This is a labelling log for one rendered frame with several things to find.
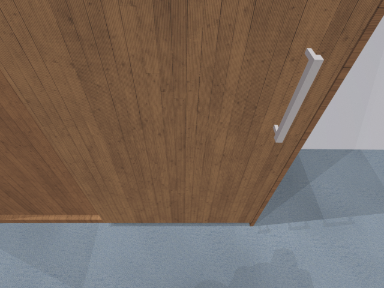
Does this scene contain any handle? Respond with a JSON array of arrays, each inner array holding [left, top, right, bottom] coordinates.
[[273, 48, 324, 143]]

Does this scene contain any wardrobe door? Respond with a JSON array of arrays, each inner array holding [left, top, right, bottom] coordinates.
[[0, 0, 381, 223], [0, 69, 98, 215]]

